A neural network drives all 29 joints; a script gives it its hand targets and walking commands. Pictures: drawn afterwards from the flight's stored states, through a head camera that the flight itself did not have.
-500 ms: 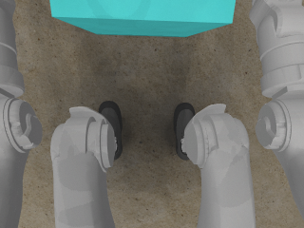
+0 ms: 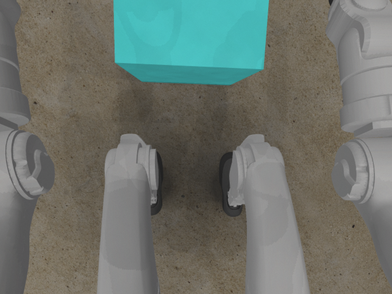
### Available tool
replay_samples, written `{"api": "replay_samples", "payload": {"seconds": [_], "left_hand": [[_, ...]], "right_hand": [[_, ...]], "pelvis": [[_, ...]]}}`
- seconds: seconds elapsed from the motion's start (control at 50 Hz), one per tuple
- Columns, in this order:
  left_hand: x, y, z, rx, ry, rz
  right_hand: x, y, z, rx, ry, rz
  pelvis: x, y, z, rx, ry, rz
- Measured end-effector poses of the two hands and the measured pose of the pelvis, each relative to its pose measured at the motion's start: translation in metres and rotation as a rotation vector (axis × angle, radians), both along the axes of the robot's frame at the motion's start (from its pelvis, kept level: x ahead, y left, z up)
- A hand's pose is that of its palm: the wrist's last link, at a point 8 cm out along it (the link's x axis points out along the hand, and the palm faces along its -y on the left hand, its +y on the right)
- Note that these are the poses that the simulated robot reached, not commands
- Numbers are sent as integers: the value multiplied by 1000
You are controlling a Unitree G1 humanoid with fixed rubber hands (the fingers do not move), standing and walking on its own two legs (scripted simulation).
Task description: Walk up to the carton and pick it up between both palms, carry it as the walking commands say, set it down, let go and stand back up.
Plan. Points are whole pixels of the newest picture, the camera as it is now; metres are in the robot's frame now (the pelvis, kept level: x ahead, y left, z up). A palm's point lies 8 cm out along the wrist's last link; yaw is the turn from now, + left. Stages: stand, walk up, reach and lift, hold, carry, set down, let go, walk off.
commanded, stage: set down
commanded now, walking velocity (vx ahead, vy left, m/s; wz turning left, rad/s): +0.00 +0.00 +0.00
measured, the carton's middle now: (189, 35) +0.56 +0.02 -0.33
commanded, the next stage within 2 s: let go in 0.62 s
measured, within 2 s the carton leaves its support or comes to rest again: neither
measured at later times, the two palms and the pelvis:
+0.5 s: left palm out of the picture +0.56 +0.28 +0.09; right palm out of the picture +0.56 -0.18 +0.08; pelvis +0.01 +0.00 +0.14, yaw +1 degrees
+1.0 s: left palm out of the picture +0.49 +0.28 +0.13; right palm out of the picture +0.50 -0.22 +0.12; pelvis +0.11 +0.00 +0.22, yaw +3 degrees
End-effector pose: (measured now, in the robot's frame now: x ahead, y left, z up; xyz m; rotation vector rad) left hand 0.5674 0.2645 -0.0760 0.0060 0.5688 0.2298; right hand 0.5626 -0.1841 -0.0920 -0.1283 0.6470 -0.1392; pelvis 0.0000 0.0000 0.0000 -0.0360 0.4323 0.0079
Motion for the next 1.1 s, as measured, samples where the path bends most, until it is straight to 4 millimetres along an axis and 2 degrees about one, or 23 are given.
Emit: {"api": "replay_samples", "payload": {"seconds": [0.18, 0.38, 0.48, 0.54, 0.64, 0.72, 0.8, 0.86, 0.98, 1.1], "left_hand": [[-4, 2, 59, 5, 14, -14], [-8, 8, 130, 0, 3, -19], [-11, 16, 165, -7, 27, -10], [-12, 18, 180, -38, 70, -3], [-1, 7, 204, -30, 64, -51], [4, -1, 198, 10, 102, -96], [-13, -1, 174, 53, 179, -125], [-32, 2, 172, 79, 175, -127], [-71, 11, 199, 107, 193, -98], [-101, 13, 247, 117, 155, -82]], "right_hand": [[-2, 2, 55, 6, 7, 10], [-1, 4, 126, 8, -9, 21], [0, 3, 165, 15, -20, 30], [2, 3, 186, 52, -13, 25], [8, 6, 207, 81, -20, 28], [8, 2, 201, 57, 8, 30], [-11, -9, 177, 29, 103, 15], [-30, -21, 175, 5, 121, 3], [-55, -33, 208, -36, 122, 60], [-85, -32, 245, -9, 116, 87]], "pelvis": [[1, -1, 52, 3, -19, 10], [3, -2, 107, 6, -15, 19], [10, -1, 133, 4, 28, 22], [21, -1, 143, 2, 108, 22], [38, 0, 158, 0, 189, 24], [51, 2, 169, -2, 234, 24], [69, 2, 183, -2, 265, 25], [83, 2, 194, 0, 262, 27], [109, 1, 217, 8, 218, 33], [128, -2, 240, 19, 115, 40]]}}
